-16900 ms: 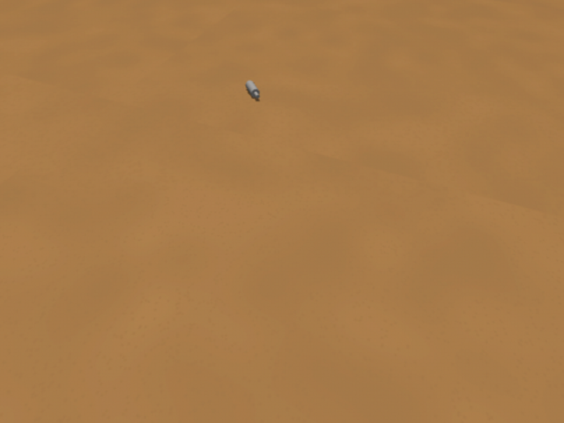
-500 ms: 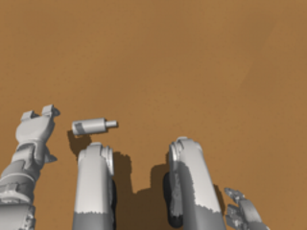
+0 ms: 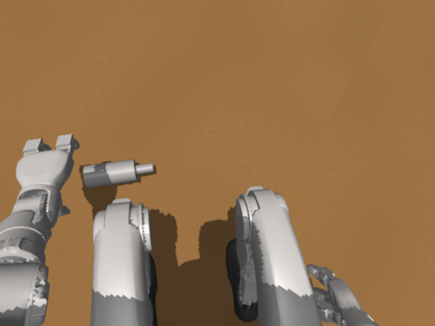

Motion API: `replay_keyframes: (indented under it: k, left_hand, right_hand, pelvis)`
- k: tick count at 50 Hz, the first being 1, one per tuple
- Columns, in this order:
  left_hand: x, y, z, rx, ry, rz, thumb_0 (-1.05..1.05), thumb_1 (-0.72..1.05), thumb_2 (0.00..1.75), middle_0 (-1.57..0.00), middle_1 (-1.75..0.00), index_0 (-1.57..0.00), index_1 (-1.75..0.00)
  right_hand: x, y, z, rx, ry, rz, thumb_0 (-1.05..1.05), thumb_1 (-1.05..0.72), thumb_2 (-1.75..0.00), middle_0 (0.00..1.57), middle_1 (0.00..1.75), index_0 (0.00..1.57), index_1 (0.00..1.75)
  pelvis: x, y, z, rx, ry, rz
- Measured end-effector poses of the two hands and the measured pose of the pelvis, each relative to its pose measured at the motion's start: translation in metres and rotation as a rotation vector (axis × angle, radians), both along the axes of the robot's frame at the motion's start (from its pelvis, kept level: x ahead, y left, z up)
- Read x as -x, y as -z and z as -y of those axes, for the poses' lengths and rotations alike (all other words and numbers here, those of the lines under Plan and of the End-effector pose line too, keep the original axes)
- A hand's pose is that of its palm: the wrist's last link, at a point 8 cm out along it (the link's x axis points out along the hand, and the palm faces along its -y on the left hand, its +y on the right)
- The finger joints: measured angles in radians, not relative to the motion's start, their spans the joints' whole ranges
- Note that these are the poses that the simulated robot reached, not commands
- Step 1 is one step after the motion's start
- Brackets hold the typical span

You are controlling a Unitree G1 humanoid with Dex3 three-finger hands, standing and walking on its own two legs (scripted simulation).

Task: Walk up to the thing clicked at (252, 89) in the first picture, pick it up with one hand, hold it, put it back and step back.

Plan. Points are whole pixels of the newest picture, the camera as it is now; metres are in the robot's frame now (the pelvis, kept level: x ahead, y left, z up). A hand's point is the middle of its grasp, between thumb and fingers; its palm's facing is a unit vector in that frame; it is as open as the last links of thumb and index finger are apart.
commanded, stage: rise first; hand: left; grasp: from above
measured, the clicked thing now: (120, 172) +0.44 +0.19 -0.33
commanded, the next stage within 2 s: none
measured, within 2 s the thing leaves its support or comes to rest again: neither
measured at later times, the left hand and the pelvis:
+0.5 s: hand (67, 180) +0.39 +0.27 -0.20, palm faces -0.43 -0.07 -0.90, open 14.1 cm; pelvis +0.01 +0.00 -0.02, yaw +0 degrees
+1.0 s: hand (76, 177) +0.40 +0.26 -0.21, palm faces -0.43 -0.07 -0.90, open 14.0 cm; pelvis +0.01 +0.00 -0.03, yaw -1 degrees
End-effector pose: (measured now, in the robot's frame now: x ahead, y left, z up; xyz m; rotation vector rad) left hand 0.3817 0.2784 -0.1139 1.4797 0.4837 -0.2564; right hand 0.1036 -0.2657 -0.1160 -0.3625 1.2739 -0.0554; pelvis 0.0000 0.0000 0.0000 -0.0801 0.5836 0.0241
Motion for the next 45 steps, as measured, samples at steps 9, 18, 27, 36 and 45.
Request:
replay_keyframes:
  k: [9,18,27,36,45]
  left_hand:
    - [-0.008,0.010,0.002,-0.007,0.023,0.011,0.00,-0.53,1.02,-0.10,-0.96,-0.10,-0.97]
    - [-0.011,0.019,0.005,-0.008,0.035,0.016,0.00,-0.53,1.02,-0.11,-0.96,-0.10,-0.97]
    - [-0.014,0.025,0.008,-0.009,0.028,0.020,0.00,-0.53,1.02,-0.11,-0.95,-0.10,-0.97]
    - [-0.018,0.030,0.012,-0.005,0.028,0.016,0.00,-0.53,1.02,-0.11,-0.96,-0.10,-0.98]
    - [-0.019,0.034,0.016,-0.003,0.035,0.022,0.00,-0.53,1.03,-0.12,-0.96,-0.10,-0.99]
  right_hand:
    - [0.006,0.010,0.006,0.005,-0.001,-0.031,0.01,-0.91,-0.90,0.21,0.30,0.20,0.30]
    - [0.009,0.012,0.012,0.019,0.005,-0.052,0.01,-0.91,-0.90,0.21,0.30,0.20,0.30]
    - [0.008,0.014,0.014,0.023,0.003,-0.049,0.01,-0.91,-0.90,0.21,0.30,0.20,0.30]
    - [0.011,0.018,0.014,0.015,-0.003,-0.052,0.01,-0.91,-0.90,0.20,0.30,0.20,0.30]
    - [0.018,0.020,0.012,0.007,0.002,-0.070,0.01,-0.91,-0.90,0.20,0.30,0.20,0.30]
  pelvis:
    - [-0.002,0.010,0.002,-0.002,0.006,0.001]
    - [-0.005,0.015,0.003,-0.003,0.008,-0.005]
    - [-0.006,0.018,0.003,-0.004,0.009,-0.005]
    - [-0.006,0.022,0.004,-0.004,0.010,-0.001]
    - [-0.006,0.025,0.003,-0.002,0.011,0.001]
